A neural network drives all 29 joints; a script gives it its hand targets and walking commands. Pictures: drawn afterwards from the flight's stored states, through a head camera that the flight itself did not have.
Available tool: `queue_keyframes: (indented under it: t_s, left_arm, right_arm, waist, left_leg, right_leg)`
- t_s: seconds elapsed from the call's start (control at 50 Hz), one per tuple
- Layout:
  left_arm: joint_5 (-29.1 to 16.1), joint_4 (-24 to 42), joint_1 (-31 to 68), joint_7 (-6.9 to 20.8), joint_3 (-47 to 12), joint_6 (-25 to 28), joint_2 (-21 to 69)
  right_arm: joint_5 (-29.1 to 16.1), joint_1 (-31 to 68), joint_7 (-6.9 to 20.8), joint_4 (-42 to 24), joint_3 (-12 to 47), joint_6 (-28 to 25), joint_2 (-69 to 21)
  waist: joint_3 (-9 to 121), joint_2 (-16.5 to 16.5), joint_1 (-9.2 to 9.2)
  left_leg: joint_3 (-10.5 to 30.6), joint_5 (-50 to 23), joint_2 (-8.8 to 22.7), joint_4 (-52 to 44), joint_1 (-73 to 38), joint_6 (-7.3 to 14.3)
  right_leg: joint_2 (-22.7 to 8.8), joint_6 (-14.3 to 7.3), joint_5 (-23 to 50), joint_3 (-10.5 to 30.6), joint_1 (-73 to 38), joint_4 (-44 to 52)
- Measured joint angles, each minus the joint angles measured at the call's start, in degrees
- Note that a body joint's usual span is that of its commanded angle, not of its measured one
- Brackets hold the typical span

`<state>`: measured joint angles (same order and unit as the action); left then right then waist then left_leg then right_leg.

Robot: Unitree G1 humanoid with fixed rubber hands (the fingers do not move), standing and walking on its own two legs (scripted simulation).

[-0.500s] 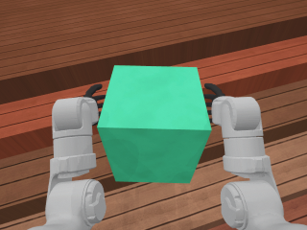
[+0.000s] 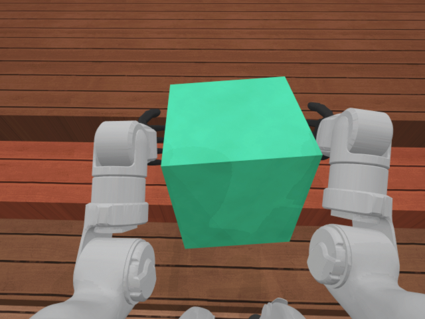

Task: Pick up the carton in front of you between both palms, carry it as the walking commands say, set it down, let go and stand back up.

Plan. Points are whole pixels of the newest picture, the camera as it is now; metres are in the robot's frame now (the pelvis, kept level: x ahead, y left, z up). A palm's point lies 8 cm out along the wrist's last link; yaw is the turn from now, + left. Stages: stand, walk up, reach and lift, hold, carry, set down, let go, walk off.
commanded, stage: carry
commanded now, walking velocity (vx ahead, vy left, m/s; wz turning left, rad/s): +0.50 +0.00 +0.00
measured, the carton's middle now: (232, 166) +0.39 +0.05 +0.06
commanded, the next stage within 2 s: none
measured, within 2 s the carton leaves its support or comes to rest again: neither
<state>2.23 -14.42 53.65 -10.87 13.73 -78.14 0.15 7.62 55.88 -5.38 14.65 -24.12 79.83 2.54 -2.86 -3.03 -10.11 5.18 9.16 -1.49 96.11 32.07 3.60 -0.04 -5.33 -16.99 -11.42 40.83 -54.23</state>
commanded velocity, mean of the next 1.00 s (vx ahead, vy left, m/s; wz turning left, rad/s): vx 0.50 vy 0.00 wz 0.00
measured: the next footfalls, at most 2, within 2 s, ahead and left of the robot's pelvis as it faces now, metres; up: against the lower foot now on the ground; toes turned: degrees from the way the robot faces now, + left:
left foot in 0.40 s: +0.41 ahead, +0.15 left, +0.16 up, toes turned +5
right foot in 0.90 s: +0.76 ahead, -0.08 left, +0.31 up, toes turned -6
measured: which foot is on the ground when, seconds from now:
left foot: up 0.00-0.38, down 0.40-0.92, up 0.94-1.00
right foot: down 0.00-0.44, up 0.46-0.88, down 0.90-1.00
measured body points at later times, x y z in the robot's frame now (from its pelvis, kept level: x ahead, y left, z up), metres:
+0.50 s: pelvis +0.30 +0.06 +0.14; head +0.32 +0.04 +0.59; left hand +0.71 +0.17 +0.29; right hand +0.67 -0.13 +0.29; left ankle +0.38 +0.14 -0.51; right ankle +0.15 -0.07 -0.46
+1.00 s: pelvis +0.60 +0.01 +0.30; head +0.62 +0.03 +0.74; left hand +0.96 +0.21 +0.44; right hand +1.01 -0.09 +0.45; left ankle +0.44 +0.12 -0.29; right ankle +0.72 -0.08 -0.35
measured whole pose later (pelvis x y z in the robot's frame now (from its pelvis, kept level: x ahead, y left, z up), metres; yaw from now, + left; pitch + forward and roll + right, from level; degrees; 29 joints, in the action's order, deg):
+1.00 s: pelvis +0.60 +0.01 +0.30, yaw +0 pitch +3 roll -5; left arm 1.8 -16.3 53.7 -10.7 10.4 -77.8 -1.1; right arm 6.2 52.7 -4.2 14.3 -22.1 78.6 3.3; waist 0.7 -1.4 -10.0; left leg 5.3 8.0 0.9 81.6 23.7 2.5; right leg 1.3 -7.4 -18.2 -11.9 43.3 -58.7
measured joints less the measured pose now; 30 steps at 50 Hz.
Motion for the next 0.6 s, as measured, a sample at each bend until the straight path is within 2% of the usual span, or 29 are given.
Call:
queue_keyframes:
  t_s: [0.06,0.14,0.16,0.24,0.28,0.3,0.34,0.38,0.4,0.42,0.44,0.46,0.48,0.5,0.52,0.54,0.56,0.6]
  left_arm:
    - [-1.09,4.02,-1.80,-1.05,0.40,0.84,0.61]
    - [-0.75,8.03,-1.91,-0.76,1.61,2.74,1.16]
    - [-0.45,8.64,-1.78,-0.53,1.83,2.97,1.28]
    - [0.28,9.36,-1.25,0.20,1.61,3.04,1.14]
    - [0.36,8.89,-1.22,0.67,1.55,2.45,0.56]
    - [0.35,8.59,-1.36,0.98,1.72,2.03,0.15]
    - [0.36,7.65,-1.41,1.65,2.49,0.93,-0.69]
    - [0.67,5.94,-1.29,2.58,3.80,0.00,-1.48]
    - [0.95,5.09,-1.64,3.07,4.36,-0.30,-1.85]
    - [1.28,4.27,-2.28,3.56,4.89,-0.43,-2.11]
    - [1.76,3.30,-2.36,4.17,5.21,-0.44,-2.58]
    - [2.11,2.28,-2.26,4.73,5.69,-0.06,-2.99]
    - [2.65,1.49,-2.30,5.29,6.28,0.38,-3.20]
    - [3.31,1.10,-2.72,5.65,6.88,0.58,-3.06]
    - [3.98,1.32,-3.42,5.78,7.31,0.52,-2.54]
    - [4.61,2.03,-4.15,5.80,7.48,0.31,-1.86]
    - [5.16,3.00,-4.68,5.79,7.45,0.09,-1.21]
    - [5.81,5.19,-5.01,5.78,7.04,-0.13,-0.42]
  right_arm:
    - [0.44,-2.22,0.07,-5.56,-0.05,-0.14,-1.70]
    - [0.26,-2.81,0.27,-10.36,0.97,-1.59,-2.44]
    - [0.14,-2.77,0.33,-10.93,1.37,-1.80,-2.30]
    - [-0.59,-2.56,0.46,-11.60,3.11,-1.75,-1.12]
    - [-0.62,-2.19,0.42,-10.53,4.29,-1.39,-0.68]
    - [-0.60,-1.99,0.24,-9.72,4.96,-1.21,-0.69]
    - [-0.67,-1.68,-0.45,-7.97,6.30,-0.65,-0.87]
    - [-1.48,-1.09,-0.88,-5.30,7.63,-0.21,-1.00]
    - [-1.69,-1.27,-1.29,-3.81,8.50,-0.37,-1.23]
    - [-1.97,-1.67,-1.90,-2.41,9.44,-0.65,-1.60]
    - [-2.16,-2.10,-2.37,-1.45,10.19,-1.03,-1.95]
    - [-2.63,-2.48,-2.76,-0.83,11.10,-1.55,-2.05]
    - [-3.23,-3.09,-3.23,-0.33,11.83,-2.18,-2.26]
    - [-3.91,-4.20,-3.63,-0.12,12.46,-2.74,-2.49]
    - [-4.60,-5.55,-3.89,-0.38,12.97,-3.04,-2.57]
    - [-5.27,-6.70,-4.03,-0.94,13.29,-3.12,-2.46]
    - [-5.95,-7.40,-4.20,-1.61,13.33,-3.11,-2.23]
    - [-7.01,-7.45,-4.37,-2.75,13.05,-3.32,-1.63]
  waist:
    - [-2.42,1.07,0.25]
    - [-2.51,2.67,1.72]
    - [-1.65,2.59,2.06]
    - [2.33,1.78,2.38]
    - [3.51,1.59,2.63]
    - [3.96,1.54,3.12]
    - [5.29,2.24,4.60]
    - [7.16,2.42,6.61]
    - [7.93,2.49,8.22]
    - [8.40,2.44,10.33]
    - [7.56,3.45,13.07]
    - [6.35,3.89,15.32]
    - [5.16,4.15,16.98]
    - [4.32,4.63,18.35]
    - [3.74,5.01,19.34]
    - [3.22,5.10,19.91]
    - [2.60,4.97,20.14]
    - [1.42,4.34,20.00]
  left_leg:
    - [-3.35,2.22,-1.14,4.75,9.60,1.98]
    - [-6.81,8.59,0.74,-4.63,17.31,3.04]
    - [-7.32,10.46,1.37,-3.84,19.39,3.43]
    - [-6.45,20.81,3.15,18.47,30.70,4.74]
    - [-6.67,23.48,4.54,22.54,35.77,4.84]
    - [-7.41,23.09,5.42,19.69,37.38,4.57]
    - [-10.56,19.47,6.75,4.03,36.89,4.36]
    - [-13.68,13.10,6.13,-13.51,31.59,5.21]
    - [-14.82,13.83,4.84,-19.47,26.98,5.62]
    - [-15.63,14.79,2.77,-25.52,20.57,5.79]
    - [-16.33,13.72,0.98,-29.29,16.41,4.48]
    - [-16.42,13.90,0.20,-31.21,13.91,3.40]
    - [-16.16,14.15,-0.03,-33.26,11.46,2.79]
    - [-15.85,14.05,-0.32,-36.01,8.67,2.45]
    - [-15.45,13.59,-0.59,-39.33,5.70,2.12]
    - [-14.95,12.81,-0.64,-42.97,2.67,1.43]
    - [-14.51,11.90,-0.56,-46.64,-0.34,0.93]
    - [-13.75,10.45,0.01,-53.34,-5.97,0.96]
  right_leg:
    - [0.31,0.18,2.03,0.09,-7.71,9.86]
    - [-0.18,0.25,3.29,0.78,-15.95,19.99]
    - [-0.15,0.33,3.22,0.97,-17.49,21.70]
    - [-0.51,1.62,1.13,3.04,-23.50,26.03]
    - [-1.76,2.91,0.18,4.55,-27.74,28.87]
    - [-2.56,3.51,0.12,5.16,-30.39,31.19]
    - [-4.63,3.92,1.59,5.89,-35.71,37.90]
    - [-6.47,3.99,4.86,4.95,-38.59,41.87]
    - [-7.42,3.84,6.60,4.26,-38.64,40.70]
    - [-8.57,3.78,8.77,3.79,-36.88,35.84]
    - [-10.27,3.61,13.71,4.94,-33.91,26.45]
    - [-9.21,4.66,12.47,9.60,-28.20,10.77]
    - [-5.89,5.07,10.01,14.52,-21.81,-7.10]
    - [-2.47,4.56,8.40,17.43,-16.37,-22.53]
    - [0.13,3.54,7.24,18.31,-11.83,-33.97]
    - [1.87,2.39,6.37,17.97,-7.76,-41.53]
    - [2.76,1.39,6.02,16.98,-4.06,-45.84]
    - [2.84,0.24,4.78,14.16,2.55,-47.96]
